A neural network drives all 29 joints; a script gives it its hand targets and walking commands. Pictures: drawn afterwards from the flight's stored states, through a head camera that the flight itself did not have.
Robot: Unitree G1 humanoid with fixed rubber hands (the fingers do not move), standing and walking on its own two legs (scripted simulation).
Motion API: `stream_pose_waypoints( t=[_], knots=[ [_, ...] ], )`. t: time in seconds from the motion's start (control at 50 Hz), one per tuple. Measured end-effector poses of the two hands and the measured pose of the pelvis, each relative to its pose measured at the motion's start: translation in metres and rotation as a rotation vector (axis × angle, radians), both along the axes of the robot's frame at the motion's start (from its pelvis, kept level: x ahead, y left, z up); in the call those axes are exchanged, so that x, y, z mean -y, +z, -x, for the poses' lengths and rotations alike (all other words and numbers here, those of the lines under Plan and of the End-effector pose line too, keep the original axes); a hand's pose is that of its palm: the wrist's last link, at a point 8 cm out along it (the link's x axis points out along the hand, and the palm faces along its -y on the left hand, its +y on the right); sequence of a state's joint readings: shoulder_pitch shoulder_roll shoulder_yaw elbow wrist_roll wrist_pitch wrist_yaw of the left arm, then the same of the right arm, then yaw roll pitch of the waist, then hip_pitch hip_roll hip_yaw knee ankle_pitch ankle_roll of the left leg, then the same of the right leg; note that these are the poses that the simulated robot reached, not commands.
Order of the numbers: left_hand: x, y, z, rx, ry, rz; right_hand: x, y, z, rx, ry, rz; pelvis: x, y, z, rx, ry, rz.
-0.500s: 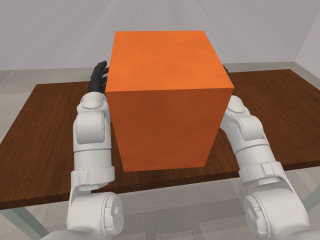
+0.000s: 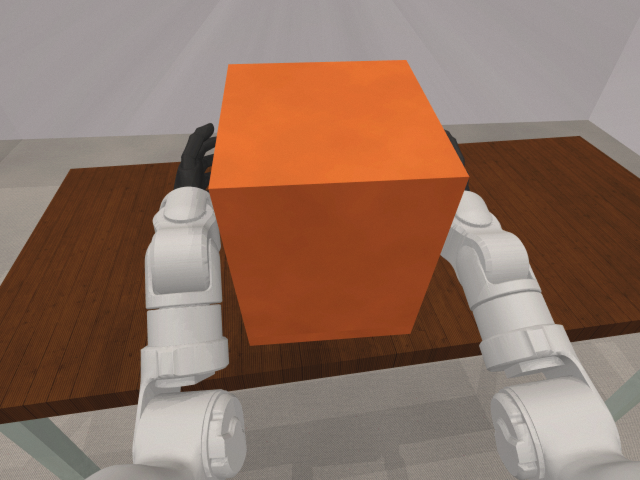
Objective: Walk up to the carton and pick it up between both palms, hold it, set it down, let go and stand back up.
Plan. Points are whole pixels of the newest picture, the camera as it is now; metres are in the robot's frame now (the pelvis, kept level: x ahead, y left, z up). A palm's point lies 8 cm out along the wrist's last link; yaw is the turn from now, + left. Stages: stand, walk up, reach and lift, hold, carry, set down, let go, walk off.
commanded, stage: hold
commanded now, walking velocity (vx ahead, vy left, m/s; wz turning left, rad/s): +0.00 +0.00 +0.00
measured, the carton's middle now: (325, 207) +0.36 +0.01 +0.20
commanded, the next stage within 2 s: none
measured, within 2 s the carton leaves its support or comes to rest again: neither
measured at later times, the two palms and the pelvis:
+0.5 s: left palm (196, 192) +0.36 +0.15 +0.22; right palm (447, 193) +0.36 -0.14 +0.21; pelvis +0.00 +0.00 +0.00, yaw +0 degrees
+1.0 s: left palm (193, 189) +0.36 +0.15 +0.23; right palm (447, 192) +0.36 -0.14 +0.22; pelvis -0.01 +0.00 +0.00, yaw +0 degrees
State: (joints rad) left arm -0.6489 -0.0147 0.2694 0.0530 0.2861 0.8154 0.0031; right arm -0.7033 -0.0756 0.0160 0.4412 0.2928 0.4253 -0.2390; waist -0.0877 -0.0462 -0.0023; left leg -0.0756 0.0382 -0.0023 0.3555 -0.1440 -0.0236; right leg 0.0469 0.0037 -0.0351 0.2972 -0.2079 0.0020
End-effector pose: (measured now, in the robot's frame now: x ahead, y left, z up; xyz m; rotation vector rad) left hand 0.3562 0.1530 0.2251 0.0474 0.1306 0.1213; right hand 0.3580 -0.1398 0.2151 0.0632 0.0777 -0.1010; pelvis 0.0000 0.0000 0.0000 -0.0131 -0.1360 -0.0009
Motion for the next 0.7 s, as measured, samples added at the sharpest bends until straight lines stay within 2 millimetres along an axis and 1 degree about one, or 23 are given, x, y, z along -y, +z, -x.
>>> stream_pose_waypoints(
  t=[0.18,0.32,0.44,0.7],
  knots=[
    [0.0005,-0.0039,-0.0025,-0.031,0.001,0.01,0.0006,-0.0046,-0.0017,-0.032,-0.002,0.006,0.001,0.0002,0.0004,0.004,-0.005,-0.004],
    [-0.0012,0.0005,-0.0027,-0.01,0.004,0.006,-0.0012,0.0004,-0.0033,-0.011,0.004,0.0,0.0013,0.0002,0.0003,-0.005,-0.003,-0.003],
    [-0.0003,-0.0003,-0.0045,-0.018,0.002,0.004,-0.0002,-0.0002,-0.0045,-0.019,0.002,0.002,0.0013,0.0003,-0.001,-0.002,0.0,-0.003],
    [-0.0001,-0.0056,0.0012,-0.019,-0.005,0.017,0.0004,-0.0035,0.003,-0.023,-0.007,0.011,0.0004,0.0,0.0009,0.009,-0.003,-0.002]
  ],
)
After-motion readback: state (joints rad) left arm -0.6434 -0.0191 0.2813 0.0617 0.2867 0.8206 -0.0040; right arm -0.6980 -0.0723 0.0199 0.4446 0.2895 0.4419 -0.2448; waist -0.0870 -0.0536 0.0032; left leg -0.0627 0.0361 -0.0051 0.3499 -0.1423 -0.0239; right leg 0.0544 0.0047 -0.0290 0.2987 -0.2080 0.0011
